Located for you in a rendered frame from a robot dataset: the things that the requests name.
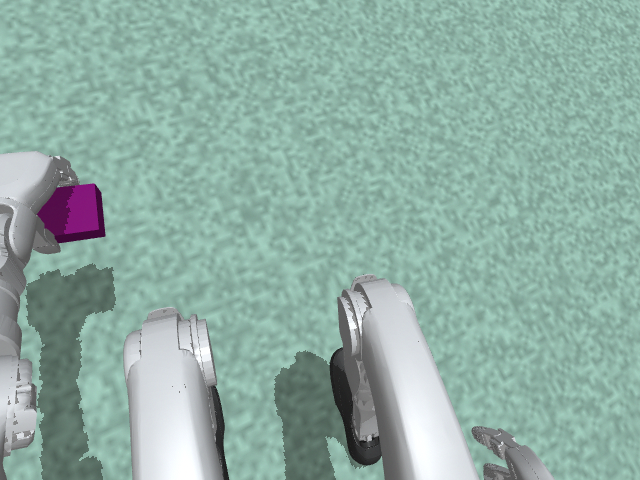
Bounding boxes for left robot foot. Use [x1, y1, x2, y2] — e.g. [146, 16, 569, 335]
[211, 386, 229, 480]

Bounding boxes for left robot arm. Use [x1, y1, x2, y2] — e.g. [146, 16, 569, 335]
[0, 197, 38, 480]

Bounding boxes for small box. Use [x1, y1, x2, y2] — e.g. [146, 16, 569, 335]
[37, 183, 106, 243]

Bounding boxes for right robot foot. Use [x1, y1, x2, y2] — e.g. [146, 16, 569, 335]
[330, 347, 382, 465]

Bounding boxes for right robot hand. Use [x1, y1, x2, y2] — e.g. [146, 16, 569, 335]
[471, 426, 555, 480]

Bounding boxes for left robot hand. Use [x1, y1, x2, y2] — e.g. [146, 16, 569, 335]
[0, 151, 80, 254]

